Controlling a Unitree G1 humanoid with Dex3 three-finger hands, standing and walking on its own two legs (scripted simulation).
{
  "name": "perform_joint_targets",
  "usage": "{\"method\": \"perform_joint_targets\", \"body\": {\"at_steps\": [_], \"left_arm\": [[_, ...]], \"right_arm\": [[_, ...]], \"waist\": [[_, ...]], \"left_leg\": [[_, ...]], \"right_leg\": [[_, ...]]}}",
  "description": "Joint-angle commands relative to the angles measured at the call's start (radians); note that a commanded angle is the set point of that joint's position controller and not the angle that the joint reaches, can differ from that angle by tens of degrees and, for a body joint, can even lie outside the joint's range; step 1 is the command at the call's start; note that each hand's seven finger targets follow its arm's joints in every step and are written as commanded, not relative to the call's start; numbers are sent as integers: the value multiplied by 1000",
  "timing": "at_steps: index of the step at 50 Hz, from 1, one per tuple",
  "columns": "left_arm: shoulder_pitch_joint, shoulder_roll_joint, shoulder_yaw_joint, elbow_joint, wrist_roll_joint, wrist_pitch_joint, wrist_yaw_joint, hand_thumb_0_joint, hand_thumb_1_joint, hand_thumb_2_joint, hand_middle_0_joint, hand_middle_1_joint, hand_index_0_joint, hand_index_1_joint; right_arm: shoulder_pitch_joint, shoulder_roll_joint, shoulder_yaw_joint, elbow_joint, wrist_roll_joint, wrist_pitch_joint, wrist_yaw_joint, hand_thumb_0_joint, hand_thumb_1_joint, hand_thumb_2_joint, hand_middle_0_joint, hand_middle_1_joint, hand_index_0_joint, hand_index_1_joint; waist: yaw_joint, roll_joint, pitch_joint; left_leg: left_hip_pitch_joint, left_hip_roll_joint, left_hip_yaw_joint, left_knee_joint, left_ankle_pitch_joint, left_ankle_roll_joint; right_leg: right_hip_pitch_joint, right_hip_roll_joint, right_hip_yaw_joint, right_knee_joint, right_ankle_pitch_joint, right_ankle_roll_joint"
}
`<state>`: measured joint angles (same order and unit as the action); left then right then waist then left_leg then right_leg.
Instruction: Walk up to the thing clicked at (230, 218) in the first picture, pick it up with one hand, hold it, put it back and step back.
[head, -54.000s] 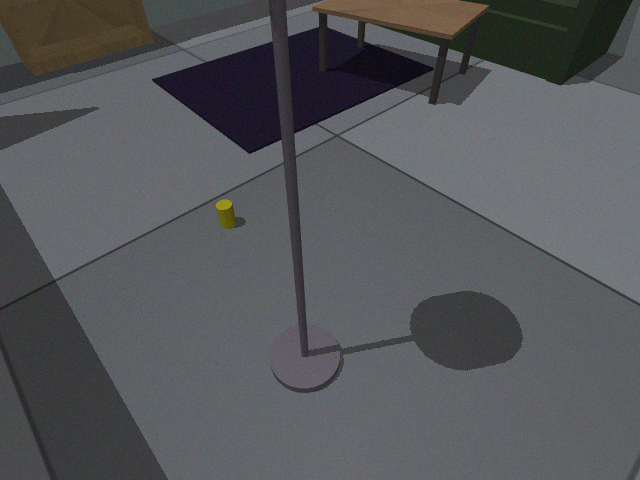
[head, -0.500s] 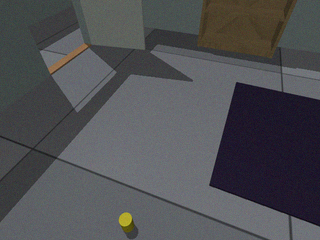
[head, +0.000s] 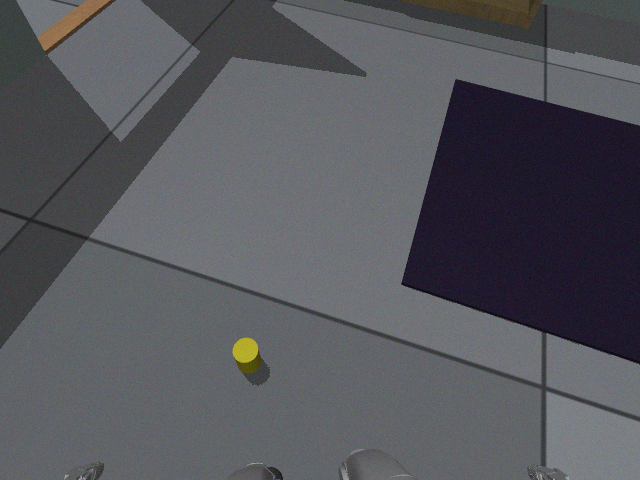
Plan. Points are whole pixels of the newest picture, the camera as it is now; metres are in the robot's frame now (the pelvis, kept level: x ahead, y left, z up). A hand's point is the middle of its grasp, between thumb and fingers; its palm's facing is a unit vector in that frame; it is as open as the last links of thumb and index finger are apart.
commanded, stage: step back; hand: left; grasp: from above
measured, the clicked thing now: (247, 356) +0.49 +0.17 -0.70
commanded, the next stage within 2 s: none
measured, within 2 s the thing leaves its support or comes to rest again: neither
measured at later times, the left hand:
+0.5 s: hand out of the picture -0.02 +0.26 -0.14, palm faces +0.03 -0.91 -0.41, open 7.4 cm
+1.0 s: hand out of the picture -0.24 +0.24 -0.15, palm faces -0.04 -0.91 -0.41, open 7.4 cm
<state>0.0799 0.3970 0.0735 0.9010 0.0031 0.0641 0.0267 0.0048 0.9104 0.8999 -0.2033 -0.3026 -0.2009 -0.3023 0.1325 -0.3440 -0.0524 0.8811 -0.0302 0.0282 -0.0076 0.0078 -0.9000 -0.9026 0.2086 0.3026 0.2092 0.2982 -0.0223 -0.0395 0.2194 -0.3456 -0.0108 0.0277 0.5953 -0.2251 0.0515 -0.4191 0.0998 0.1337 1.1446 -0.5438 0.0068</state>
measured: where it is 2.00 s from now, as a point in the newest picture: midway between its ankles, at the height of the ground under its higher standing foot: outside the picture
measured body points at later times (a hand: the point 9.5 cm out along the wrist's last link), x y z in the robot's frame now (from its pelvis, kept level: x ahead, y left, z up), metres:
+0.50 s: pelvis -0.13 -0.01 -0.01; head -0.07 -0.02 +0.44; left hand -0.02 +0.31 -0.11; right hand -0.04 -0.33 -0.13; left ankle -0.15 +0.11 -0.72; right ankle -0.08 -0.13 -0.73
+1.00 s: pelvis -0.30 -0.04 -0.01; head -0.26 -0.05 +0.44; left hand -0.23 +0.28 -0.12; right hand -0.18 -0.35 -0.13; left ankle -0.20 +0.10 -0.70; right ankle -0.32 -0.15 -0.73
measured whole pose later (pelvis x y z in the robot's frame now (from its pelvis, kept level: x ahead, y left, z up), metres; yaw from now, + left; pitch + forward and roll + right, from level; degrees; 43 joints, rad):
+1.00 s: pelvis -0.30 -0.04 -0.01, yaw -3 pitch -3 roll +0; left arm 0.23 0.36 0.08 0.87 0.03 0.04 -0.01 0.01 0.91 0.90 -0.21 -0.30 -0.20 -0.30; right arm 0.10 -0.40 -0.06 0.83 -0.01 0.07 -0.01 0.01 -0.90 -0.90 0.21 0.30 0.21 0.30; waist 0.02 0.04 0.16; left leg -0.53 -0.02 -0.10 0.91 -0.43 0.00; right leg -0.26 0.02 0.03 0.70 -0.40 -0.02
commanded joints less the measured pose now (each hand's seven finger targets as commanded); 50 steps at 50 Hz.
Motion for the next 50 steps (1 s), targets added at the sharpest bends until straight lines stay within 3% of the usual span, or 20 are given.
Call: {"method": "perform_joint_targets", "body": {"at_steps": [1,7,8,10,11,13,14,19,24,26,27,28,32,37,41,45,46,47,48,50], "left_arm": [[39,161,52,-91,6,-31,5,0,900,900,-200,-300,-200,-300],[255,146,66,-16,17,-41,-17,0,900,900,-200,-300,-200,-300],[248,182,73,-26,31,-48,-15,0,900,900,-200,-300,-200,-300],[132,359,109,-104,39,-52,-16,0,900,900,-200,-300,-200,-300],[60,315,101,-138,37,-61,-9,0,900,900,-200,-300,-200,-300],[-50,224,75,-156,31,-64,1,0,900,900,-200,-300,-200,-300],[-40,213,78,-163,32,-64,2,0,900,900,-200,-300,-200,-300],[107,194,71,-170,35,-58,15,0,900,900,-200,-300,-200,-300],[55,230,65,-198,16,-40,8,0,900,900,-200,-300,-200,-300],[80,182,46,-212,7,-29,2,0,900,900,-200,-300,-200,-300],[80,143,36,-220,0,-31,2,0,900,900,-200,-300,-200,-300],[-4,191,66,-213,9,-29,18,0,900,900,-200,-300,-200,-300],[111,176,65,-157,-4,-27,13,0,900,900,-200,-300,-200,-300],[106,165,65,-162,11,-35,-1,0,900,900,-200,-300,-200,-300],[148,162,64,-142,11,-41,-6,0,900,900,-200,-300,-200,-300],[301,165,69,-58,25,-54,-14,0,900,900,-200,-300,-200,-300],[265,233,89,-76,46,-61,-15,0,900,900,-200,-300,-200,-300],[204,354,116,-117,41,-53,-16,0,900,900,-200,-300,-200,-300],[121,384,117,-156,46,-57,-8,0,900,900,-200,-300,-200,-300],[5,263,78,-171,35,-63,2,0,900,900,-200,-300,-200,-300]], "right_arm": [[68,-269,-71,-84,3,-19,-29,0,-900,-900,200,300,200,300],[-45,-298,-65,-112,16,2,-16,0,-900,-900,200,300,200,300],[-32,-265,-55,-108,22,5,-13,0,-900,-900,200,300,200,300],[-85,-236,-57,-116,25,10,-22,0,-900,-900,200,300,200,300],[-55,-259,-62,-95,24,14,-21,0,-900,-900,200,300,200,300],[44,-227,-54,-57,36,7,-19,0,-900,-900,200,300,200,300],[56,-225,-45,-55,39,0,-22,0,-900,-900,200,300,200,300],[10,-220,-33,-87,26,-4,-25,0,-900,-900,200,300,200,300],[124,-206,-45,-58,14,-14,-13,0,-900,-900,200,300,200,300],[125,-260,-66,-60,-7,-25,-14,0,-900,-900,200,300,200,300],[75,-371,-87,-85,-9,-25,-6,0,-900,-900,200,300,200,300],[75,-417,-94,-93,-3,-24,1,0,-900,-900,200,300,200,300],[-37,-280,-57,-110,-2,-27,-21,0,-900,-900,200,300,200,300],[29,-269,-61,-119,1,-26,-25,0,-900,-900,200,300,200,300],[11,-293,-70,-144,-4,-13,-18,0,-900,-900,200,300,200,300],[-51,-292,-65,-155,13,15,-13,0,-900,-900,200,300,200,300],[-20,-237,-50,-160,20,15,-10,0,-900,-900,200,300,200,300],[-86,-206,-48,-184,28,13,-20,0,-900,-900,200,300,200,300],[-85,-248,-64,-176,24,19,-28,0,-900,-900,200,300,200,300],[-3,-247,-61,-121,33,14,-26,0,-900,-900,200,300,200,300]], "waist": [[-29,154,-293],[57,182,-330],[51,108,-304],[92,-253,-168],[52,-169,-127],[-27,-60,-138],[-19,-86,-165],[81,-106,-232],[23,-149,-289],[19,-9,-297],[17,255,-281],[-45,279,-258],[52,164,-217],[-10,179,-238],[-6,229,-288],[61,204,-322],[43,17,-270],[95,-244,-210],[89,-233,-145],[-2,-53,-124]], "left_leg": [[345,295,-304,-104,509,227],[65,226,-222,-73,136,109],[-57,171,-190,-17,13,48],[-159,-92,-129,457,-393,-57],[-132,-75,-226,600,-352,-61],[-134,-127,-228,637,-241,-47],[-141,-133,-202,628,-226,-56],[-186,-67,-142,374,-305,-81],[47,-22,-33,-55,-141,-38],[198,93,-190,-202,121,4],[223,313,-486,-235,266,126],[65,411,-581,-255,364,250],[128,265,-272,-160,435,167],[254,276,-277,-135,408,222],[238,270,-255,-126,283,197],[18,189,-188,-18,58,80],[-184,77,-156,109,-119,9],[-218,-96,-107,362,-350,-49],[-170,-47,-228,559,-383,-65],[-144,-104,-241,644,-268,-52]], "right_leg": [[-51,-52,-6,-163,-12,16],[294,-81,-138,-657,265,-41],[330,-140,-25,-718,247,-71],[19,-533,486,-904,181,-331],[-24,-524,448,-884,291,-333],[46,-342,131,-771,566,-219],[104,-316,86,-744,618,-197],[390,-357,98,-653,767,-233],[328,-336,61,-556,769,-191],[131,-246,17,-446,547,-93],[-54,-47,-97,-279,172,-31],[-9,-3,2,-70,-151,-19],[-91,0,60,137,33,-31],[-90,-25,3,-25,21,30],[32,-68,-78,-294,46,20],[304,-89,-126,-734,276,-34],[343,-214,118,-769,167,-83],[116,-465,394,-862,205,-248],[-54,-568,496,-903,219,-331],[-28,-376,169,-763,473,-231]]}}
